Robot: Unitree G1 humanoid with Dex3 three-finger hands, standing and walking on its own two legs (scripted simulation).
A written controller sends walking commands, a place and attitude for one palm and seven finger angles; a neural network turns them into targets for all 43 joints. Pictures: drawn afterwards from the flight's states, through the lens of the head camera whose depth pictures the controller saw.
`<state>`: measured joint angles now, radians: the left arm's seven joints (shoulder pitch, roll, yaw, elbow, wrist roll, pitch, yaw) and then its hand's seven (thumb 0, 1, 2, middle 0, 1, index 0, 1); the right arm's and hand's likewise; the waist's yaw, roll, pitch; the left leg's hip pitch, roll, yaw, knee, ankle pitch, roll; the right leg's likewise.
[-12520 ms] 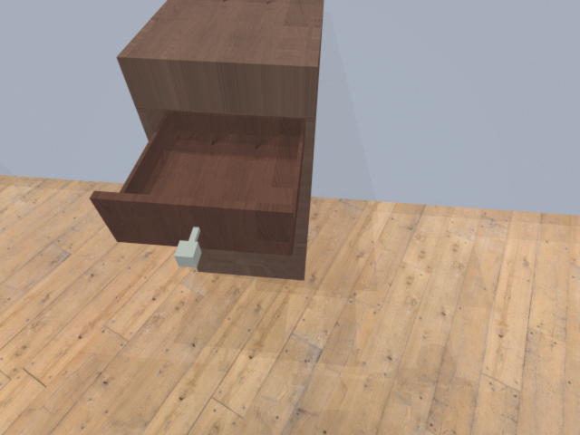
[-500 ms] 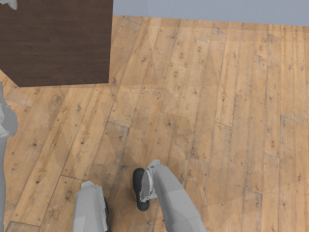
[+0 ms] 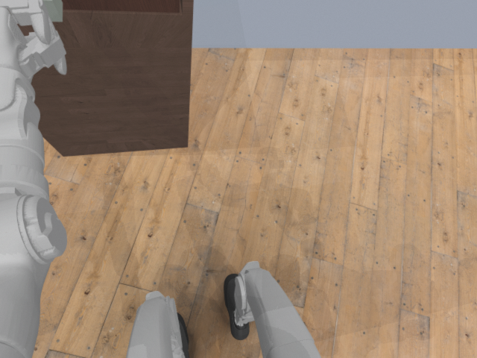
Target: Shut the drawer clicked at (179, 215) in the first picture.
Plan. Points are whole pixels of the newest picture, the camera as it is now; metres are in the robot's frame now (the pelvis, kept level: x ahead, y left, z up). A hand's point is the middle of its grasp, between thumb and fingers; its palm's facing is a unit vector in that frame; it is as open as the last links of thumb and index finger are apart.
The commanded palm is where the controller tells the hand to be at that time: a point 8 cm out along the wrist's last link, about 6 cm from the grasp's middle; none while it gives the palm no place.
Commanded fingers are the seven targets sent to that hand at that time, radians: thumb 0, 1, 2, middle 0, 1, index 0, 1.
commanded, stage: pull the fist back off the drawer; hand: left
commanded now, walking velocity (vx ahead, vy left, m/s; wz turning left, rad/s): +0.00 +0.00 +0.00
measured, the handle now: out of the picture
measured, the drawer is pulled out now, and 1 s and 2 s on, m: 0.00 0.00 0.00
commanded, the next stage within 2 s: draw the hand back to the body in 0.04 s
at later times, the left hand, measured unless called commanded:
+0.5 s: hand (5, 89) +0.46 +0.19 +0.12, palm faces +0.03 -1.00 -0.04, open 3.3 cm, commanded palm +0.42 +0.23 +0.13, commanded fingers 0.00 0.90 0.90 -1.40 -1.60 -1.40 -1.60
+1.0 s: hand out of the picture +0.32 +0.22 +0.22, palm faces +0.31 -0.91 -0.29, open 3.3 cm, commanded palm +0.27 +0.26 +0.24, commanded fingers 0.00 0.90 0.90 -1.40 -1.60 -1.40 -1.60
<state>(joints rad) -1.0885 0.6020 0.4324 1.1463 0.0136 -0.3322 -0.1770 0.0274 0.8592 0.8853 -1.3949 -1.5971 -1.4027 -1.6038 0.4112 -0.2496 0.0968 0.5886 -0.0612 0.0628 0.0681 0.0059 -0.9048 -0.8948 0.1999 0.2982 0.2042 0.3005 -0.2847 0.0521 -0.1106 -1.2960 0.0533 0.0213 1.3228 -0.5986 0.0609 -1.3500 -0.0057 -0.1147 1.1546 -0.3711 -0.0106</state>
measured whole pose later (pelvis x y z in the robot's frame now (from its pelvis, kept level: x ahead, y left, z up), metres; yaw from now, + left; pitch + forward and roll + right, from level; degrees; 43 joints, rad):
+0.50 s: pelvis +0.06 +0.00 +0.07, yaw +2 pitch +21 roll -3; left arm -0.37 0.32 0.26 0.56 -0.18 -0.33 -0.18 0.02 0.90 0.90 -1.40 -1.60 -1.40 -1.60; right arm 0.33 -0.25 0.03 0.53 0.01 0.06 0.03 0.01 -0.91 -0.90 0.20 0.30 0.20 0.30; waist -0.10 0.04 -0.14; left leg -0.76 0.02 0.02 0.95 -0.54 0.04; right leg -0.84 0.00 -0.09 0.84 -0.36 -0.01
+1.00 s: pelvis +0.06 -0.01 +0.12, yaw +4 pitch +0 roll -1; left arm 0.13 0.29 0.12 -0.02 -0.06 -0.06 0.09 0.02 0.90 0.90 -1.40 -1.60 -1.40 -1.60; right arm 0.18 -0.23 0.06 0.56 0.02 -0.02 -0.08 0.01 -0.90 -0.90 0.20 0.30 0.20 0.30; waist 0.03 0.06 -0.02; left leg -0.15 -0.01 0.02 0.50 -0.36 0.03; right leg -0.25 -0.01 -0.08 0.48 -0.24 -0.01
